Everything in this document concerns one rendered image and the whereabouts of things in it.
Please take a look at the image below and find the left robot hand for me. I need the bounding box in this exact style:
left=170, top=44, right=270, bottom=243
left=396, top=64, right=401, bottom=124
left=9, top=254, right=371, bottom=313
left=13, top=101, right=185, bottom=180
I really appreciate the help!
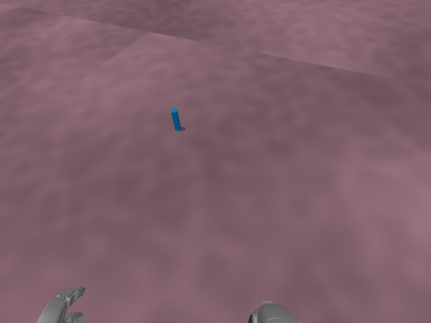
left=36, top=286, right=87, bottom=323

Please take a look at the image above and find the can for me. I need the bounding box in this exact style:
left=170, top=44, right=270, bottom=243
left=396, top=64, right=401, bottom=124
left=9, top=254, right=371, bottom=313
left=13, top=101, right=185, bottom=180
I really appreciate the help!
left=171, top=108, right=181, bottom=131

